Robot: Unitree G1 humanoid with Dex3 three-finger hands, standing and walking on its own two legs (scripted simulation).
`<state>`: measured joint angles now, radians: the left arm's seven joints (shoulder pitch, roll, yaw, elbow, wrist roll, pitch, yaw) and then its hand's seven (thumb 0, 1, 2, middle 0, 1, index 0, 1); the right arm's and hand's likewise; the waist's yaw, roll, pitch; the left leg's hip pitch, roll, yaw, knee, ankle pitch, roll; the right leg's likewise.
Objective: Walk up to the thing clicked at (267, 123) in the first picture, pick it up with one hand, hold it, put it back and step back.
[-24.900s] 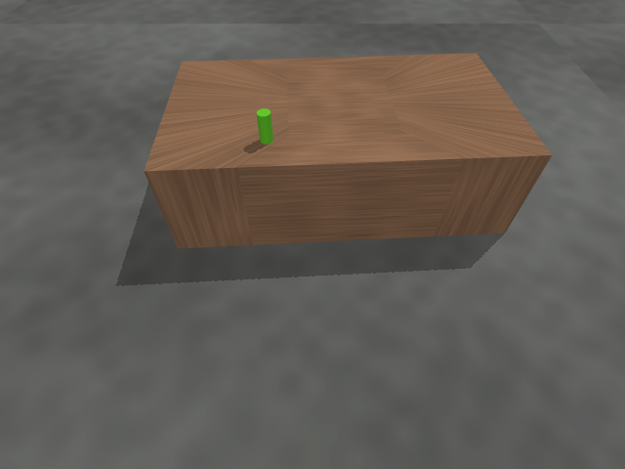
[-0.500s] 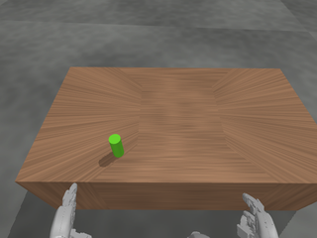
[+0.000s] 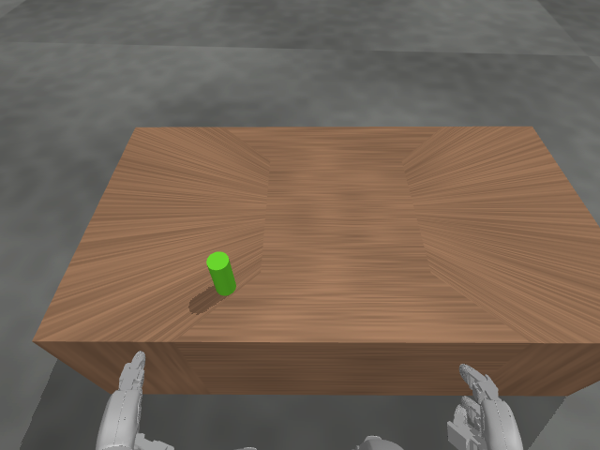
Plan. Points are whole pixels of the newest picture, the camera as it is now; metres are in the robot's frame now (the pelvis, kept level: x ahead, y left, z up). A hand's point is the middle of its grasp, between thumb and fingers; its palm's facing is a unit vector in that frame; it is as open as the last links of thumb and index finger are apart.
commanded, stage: stand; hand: left
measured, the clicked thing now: (222, 274) +0.51 +0.19 -0.25
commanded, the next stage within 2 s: none
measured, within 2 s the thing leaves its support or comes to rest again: neither
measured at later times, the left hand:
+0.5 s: hand out of the picture +0.06 +0.25 -0.11, palm faces +0.00 -0.92 -0.38, open 9.3 cm
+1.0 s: hand out of the picture +0.04 +0.24 -0.10, palm faces +0.04 -0.93 -0.36, open 7.3 cm
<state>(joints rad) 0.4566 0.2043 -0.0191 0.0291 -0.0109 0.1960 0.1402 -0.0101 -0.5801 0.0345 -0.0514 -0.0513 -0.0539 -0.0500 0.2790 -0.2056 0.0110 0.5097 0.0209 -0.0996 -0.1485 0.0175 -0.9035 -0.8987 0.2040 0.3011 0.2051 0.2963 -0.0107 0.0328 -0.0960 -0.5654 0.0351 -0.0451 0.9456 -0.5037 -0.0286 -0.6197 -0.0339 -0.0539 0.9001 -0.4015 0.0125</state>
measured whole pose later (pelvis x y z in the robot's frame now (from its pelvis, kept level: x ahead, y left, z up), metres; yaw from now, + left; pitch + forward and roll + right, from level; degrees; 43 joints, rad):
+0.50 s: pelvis +0.00 -0.01 +0.03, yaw +1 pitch -1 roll +0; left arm 0.26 0.34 0.02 0.87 0.05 0.00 0.01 0.00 0.55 0.82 -0.20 -0.29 -0.20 -0.29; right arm 0.23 -0.34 -0.04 0.90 -0.04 0.00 -0.01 0.01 -0.91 -0.90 0.20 0.30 0.21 0.30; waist 0.01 0.02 0.03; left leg -0.30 0.01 -0.05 0.72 -0.40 -0.03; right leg -0.37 -0.05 -0.07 0.73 -0.34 0.00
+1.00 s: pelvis -0.01 -0.01 +0.05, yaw +2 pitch -4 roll +0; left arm 0.13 0.32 0.00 1.16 0.02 -0.01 0.00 0.01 0.91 0.90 -0.21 -0.30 -0.21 -0.30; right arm 0.18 -0.33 -0.01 1.10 -0.02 0.01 -0.01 0.01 -0.91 -0.90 0.20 0.30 0.21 0.30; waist 0.02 0.04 0.05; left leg -0.11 0.02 -0.07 0.42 -0.24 -0.04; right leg -0.16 -0.04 -0.10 0.41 -0.18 0.00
